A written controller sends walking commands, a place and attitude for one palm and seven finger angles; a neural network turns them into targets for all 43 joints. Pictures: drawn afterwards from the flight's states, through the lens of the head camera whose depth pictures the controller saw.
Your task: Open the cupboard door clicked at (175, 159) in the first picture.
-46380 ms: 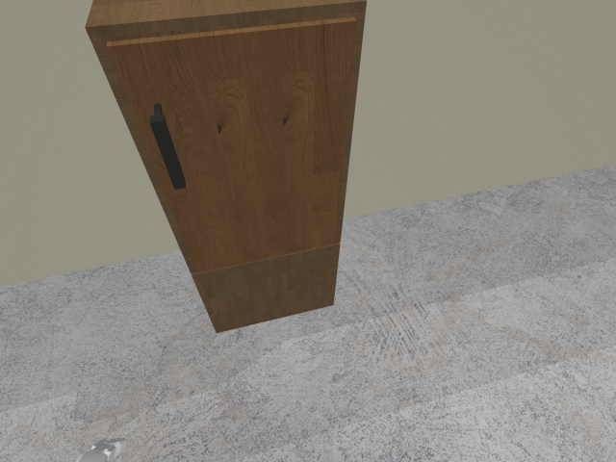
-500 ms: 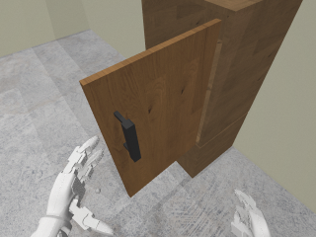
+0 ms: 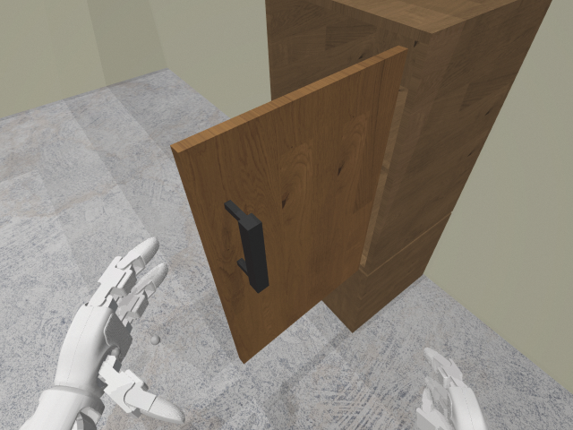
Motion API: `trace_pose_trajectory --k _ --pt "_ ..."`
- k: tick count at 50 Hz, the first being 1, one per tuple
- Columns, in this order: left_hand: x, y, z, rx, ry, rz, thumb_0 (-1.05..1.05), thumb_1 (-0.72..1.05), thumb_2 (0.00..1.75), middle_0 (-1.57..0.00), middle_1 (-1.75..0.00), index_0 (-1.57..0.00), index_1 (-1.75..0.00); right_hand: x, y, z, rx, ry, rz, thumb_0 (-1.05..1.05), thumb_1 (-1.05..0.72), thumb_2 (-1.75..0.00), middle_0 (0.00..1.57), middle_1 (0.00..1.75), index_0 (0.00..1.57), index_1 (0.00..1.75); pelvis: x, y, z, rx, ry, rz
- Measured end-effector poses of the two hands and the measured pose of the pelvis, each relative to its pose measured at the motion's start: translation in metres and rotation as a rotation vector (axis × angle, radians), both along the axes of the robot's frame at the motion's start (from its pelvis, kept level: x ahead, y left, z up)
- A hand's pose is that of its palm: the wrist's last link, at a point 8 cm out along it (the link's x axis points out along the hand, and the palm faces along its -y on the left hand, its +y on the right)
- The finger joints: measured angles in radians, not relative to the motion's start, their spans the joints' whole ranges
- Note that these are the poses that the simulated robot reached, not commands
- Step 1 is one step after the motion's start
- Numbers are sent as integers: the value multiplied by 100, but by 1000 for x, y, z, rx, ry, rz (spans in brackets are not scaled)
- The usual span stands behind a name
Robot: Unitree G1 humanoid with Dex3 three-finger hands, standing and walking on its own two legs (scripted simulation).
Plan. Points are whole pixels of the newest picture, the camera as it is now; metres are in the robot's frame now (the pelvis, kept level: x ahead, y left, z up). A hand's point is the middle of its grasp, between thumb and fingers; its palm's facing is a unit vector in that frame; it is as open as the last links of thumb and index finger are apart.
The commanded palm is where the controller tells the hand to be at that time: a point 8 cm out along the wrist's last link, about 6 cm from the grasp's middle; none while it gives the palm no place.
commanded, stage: draw the hand back to the body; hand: left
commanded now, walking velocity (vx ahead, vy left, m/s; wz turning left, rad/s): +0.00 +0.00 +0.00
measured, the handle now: (246, 247) +0.34 +0.09 +0.09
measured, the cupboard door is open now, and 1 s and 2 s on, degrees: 93 93 93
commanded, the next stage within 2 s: step back with the hand held close in 1.28 s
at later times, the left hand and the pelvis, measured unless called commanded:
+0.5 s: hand (81, 324) +0.19 +0.23 +0.15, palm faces +0.30 -0.89 -0.35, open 13.9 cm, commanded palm +0.15 +0.28 +0.17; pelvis +0.00 +0.01 +0.03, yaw +0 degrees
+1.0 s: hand (25, 275) +0.21 +0.27 +0.20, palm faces +0.46 -0.79 -0.41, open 8.1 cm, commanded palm +0.16 +0.31 +0.21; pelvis +0.02 +0.01 +0.04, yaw -2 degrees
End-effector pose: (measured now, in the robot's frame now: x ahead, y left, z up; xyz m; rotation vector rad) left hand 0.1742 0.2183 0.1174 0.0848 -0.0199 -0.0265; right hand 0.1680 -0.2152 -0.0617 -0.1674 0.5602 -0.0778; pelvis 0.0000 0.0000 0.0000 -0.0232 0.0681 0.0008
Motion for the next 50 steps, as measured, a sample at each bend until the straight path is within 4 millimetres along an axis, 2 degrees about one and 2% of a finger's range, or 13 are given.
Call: trace_pose_trajectory --k 11,16,23,28,36,50 --pt "-12 20 19 12 -16 -4 -1 -46 31 -15 -30 -15 -30 10 7 17 -20 -65 27 1 -91 -90 20 30 20 30 -2 6 7 -6 -39 7" --pt "-15 35 34 178 -28 178 -1 -36 36 -16 -30 -16 -30 10 12 24 -43 -52 25 1 -91 -90 20 30 20 30 -3 7 15 -5 -66 -1" --pt "-19 51 41 262 -5 317 -1 -15 45 -17 -30 -17 -30 4 17 23 -52 22 25 1 -91 -90 20 30 20 30 0 12 26 -2 -97 -7" --pt "-15 60 57 310 -43 353 0 1 52 -18 -30 -18 -30 3 19 20 -52 62 28 1 -91 -90 20 30 20 30 6 15 32 3 -113 -9" --pt "-5 71 81 362 -110 387 0 29 64 -19 -30 -19 -31 13 19 22 -35 76 18 1 -91 -90 20 30 20 30 15 17 38 8 -129 -23" --pt "-5 88 100 393 -152 484 1 75 84 -21 -30 -20 -31 24 5 26 -41 92 11 1 -91 -90 20 30 20 30 17 9 42 9 -145 -27"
